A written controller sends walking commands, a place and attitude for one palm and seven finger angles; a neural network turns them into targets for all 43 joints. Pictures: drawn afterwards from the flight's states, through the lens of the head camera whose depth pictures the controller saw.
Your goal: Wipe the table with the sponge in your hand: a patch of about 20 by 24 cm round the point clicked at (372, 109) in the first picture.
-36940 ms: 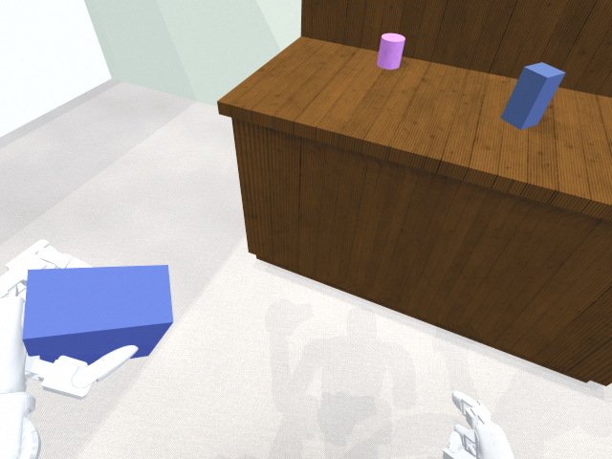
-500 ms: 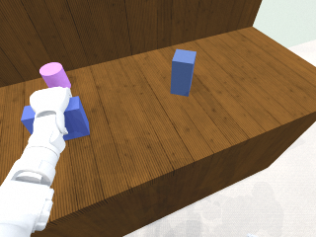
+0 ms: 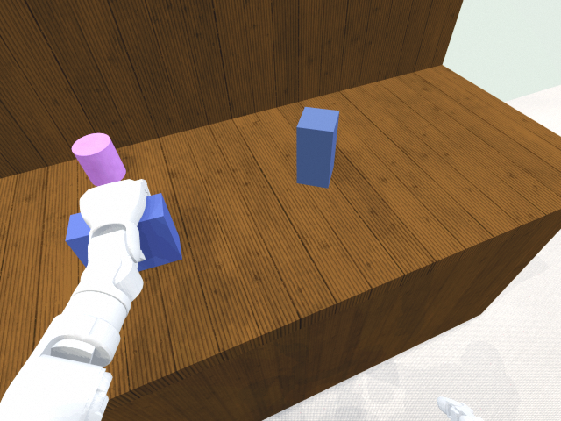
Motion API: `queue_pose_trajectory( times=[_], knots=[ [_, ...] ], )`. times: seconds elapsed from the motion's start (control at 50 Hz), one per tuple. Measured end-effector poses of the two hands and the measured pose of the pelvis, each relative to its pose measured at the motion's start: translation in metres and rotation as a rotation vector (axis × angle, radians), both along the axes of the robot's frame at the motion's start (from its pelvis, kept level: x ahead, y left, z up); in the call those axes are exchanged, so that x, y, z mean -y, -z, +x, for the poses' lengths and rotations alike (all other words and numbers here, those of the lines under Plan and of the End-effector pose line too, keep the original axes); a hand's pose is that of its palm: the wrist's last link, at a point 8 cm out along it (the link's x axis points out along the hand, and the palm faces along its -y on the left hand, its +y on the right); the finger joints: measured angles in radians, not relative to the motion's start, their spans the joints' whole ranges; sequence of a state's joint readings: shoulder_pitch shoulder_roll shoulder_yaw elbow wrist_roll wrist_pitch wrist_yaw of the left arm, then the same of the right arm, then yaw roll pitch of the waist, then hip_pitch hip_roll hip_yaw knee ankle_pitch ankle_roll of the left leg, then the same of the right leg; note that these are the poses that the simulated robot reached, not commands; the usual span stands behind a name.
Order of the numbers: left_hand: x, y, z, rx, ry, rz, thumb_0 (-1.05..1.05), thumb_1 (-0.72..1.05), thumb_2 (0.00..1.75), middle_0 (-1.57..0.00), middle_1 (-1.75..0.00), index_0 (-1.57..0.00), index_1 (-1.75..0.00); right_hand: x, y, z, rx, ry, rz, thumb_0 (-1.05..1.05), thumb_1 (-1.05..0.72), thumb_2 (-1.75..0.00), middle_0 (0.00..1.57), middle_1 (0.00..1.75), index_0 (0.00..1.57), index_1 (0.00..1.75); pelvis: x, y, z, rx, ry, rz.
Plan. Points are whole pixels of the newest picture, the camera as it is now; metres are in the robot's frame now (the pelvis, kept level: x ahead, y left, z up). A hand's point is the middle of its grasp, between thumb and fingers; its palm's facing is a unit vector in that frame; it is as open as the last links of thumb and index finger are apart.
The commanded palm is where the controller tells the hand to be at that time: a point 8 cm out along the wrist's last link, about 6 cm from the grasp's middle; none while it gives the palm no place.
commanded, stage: wipe back along the middle lane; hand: left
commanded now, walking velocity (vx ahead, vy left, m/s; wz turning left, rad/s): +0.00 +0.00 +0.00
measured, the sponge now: (133, 244) +0.38 +0.27 +0.02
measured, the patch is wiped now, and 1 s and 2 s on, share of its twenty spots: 0.65 0.70 0.80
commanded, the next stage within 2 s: slide across to the third lane in 1.44 s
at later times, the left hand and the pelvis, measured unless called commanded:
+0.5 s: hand (125, 247) +0.35 +0.26 +0.06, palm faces -0.02 -0.02 -1.00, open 10.0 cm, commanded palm +0.32 +0.25 +0.10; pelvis -0.01 +0.00 +0.00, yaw +0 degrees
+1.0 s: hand (130, 269) +0.31 +0.24 +0.06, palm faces +0.02 -0.04 -1.00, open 10.0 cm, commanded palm +0.27 +0.22 +0.10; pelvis +0.00 +0.01 +0.00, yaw +0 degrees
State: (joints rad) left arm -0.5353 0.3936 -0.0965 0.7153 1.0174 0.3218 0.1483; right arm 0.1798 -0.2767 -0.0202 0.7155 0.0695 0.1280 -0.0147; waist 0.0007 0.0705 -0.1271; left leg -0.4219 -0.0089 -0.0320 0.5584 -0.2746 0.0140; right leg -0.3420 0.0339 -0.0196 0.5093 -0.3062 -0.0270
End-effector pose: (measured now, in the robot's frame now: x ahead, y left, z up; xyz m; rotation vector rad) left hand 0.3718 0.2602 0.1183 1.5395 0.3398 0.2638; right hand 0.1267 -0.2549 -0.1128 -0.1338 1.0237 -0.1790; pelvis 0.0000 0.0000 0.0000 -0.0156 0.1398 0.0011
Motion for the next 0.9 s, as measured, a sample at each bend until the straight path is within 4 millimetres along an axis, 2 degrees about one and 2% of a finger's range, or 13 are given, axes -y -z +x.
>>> queue_pose_trajectory(
  times=[0.14, 0.3, 0.62, 0.74, 0.9],
  knots=[
    [0.003, 0.001, -0.02, 0.021, -0.01, 0.005, 0.0, -0.5, 1.1, -0.72, -1.38, -0.72, -1.41, -0.001, -0.006, 0.009, 0.036, -0.01, 0.001, 0.01, -0.91, -0.9, 0.2, 0.3, 0.2, 0.3, 0.001, -0.001, -0.004, 0.028, -0.002, 0.003],
    [0.004, 0.002, -0.027, 0.002, -0.023, 0.002, 0.0, -0.49, 1.1, -0.71, -1.39, -0.71, -1.42, -0.007, -0.012, 0.019, 0.083, -0.026, 0.005, 0.01, -0.91, -0.9, 0.2, 0.3, 0.2, 0.3, 0.002, -0.001, -0.011, 0.036, -0.004, 0.004],
    [0.009, 0.003, -0.044, 0.031, 0.0, 0.003, 0.0, -0.48, 1.09, -0.7, -1.4, -0.7, -1.43, -0.017, -0.011, 0.022, 0.094, -0.034, 0.027, 0.01, -0.91, -0.9, 0.2, 0.3, 0.2, 0.3, -0.004, -0.001, -0.009, 0.05, 0.005, 0.003],
    [0.014, 0.003, -0.054, 0.044, 0.009, 0.002, 0.01, -0.48, 1.09, -0.69, -1.4, -0.7, -1.43, -0.023, -0.014, 0.036, 0.126, -0.054, 0.041, 0.01, -0.91, -0.9, 0.2, 0.3, 0.2, 0.3, -0.006, -0.001, -0.006, 0.06, 0.007, 0.005],
    [0.02, 0.002, -0.068, 0.055, 0.0, -0.012, 0.02, -0.48, 1.09, -0.69, -1.41, -0.71, -1.42, -0.034, -0.025, 0.065, 0.197, -0.104, 0.064, 0.01, -0.91, -0.9, 0.2, 0.3, 0.2, 0.3, -0.006, -0.001, -0.003, 0.071, 0.005, 0.007]
  ],
)
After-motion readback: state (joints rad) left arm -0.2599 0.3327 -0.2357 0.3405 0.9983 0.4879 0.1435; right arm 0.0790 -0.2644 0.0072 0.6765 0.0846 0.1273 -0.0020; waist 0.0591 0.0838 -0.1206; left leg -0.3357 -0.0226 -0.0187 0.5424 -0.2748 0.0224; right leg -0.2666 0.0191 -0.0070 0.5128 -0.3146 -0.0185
